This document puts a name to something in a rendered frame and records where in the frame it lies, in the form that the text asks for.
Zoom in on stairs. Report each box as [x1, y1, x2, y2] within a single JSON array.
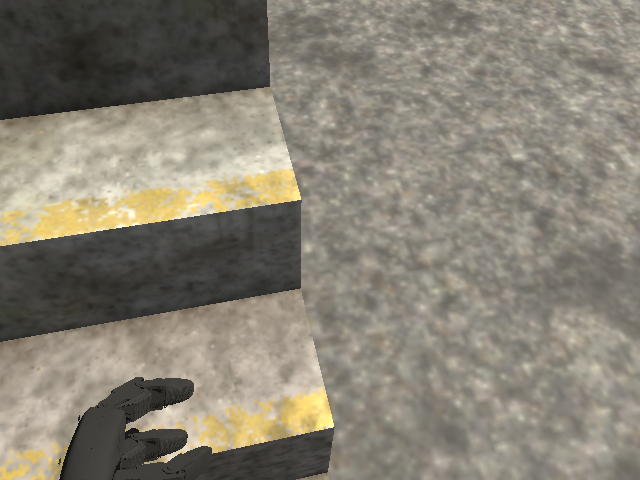
[[0, 0, 335, 480]]

